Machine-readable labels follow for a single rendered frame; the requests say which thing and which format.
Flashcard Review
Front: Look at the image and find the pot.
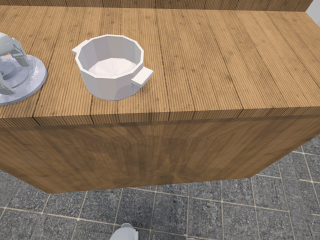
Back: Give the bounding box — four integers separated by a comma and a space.
71, 34, 154, 101

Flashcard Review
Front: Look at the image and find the left robot shin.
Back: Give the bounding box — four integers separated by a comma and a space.
121, 223, 134, 229

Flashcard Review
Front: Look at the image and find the table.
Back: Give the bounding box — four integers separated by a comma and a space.
0, 0, 320, 194

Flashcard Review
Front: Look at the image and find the robot left hand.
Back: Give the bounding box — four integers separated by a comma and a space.
0, 32, 30, 95

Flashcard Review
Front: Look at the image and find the left robot thigh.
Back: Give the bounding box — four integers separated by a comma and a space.
109, 227, 139, 240

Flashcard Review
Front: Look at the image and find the lid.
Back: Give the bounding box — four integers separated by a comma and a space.
0, 54, 47, 106

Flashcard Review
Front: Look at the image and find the knob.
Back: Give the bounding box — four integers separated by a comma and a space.
0, 61, 18, 80

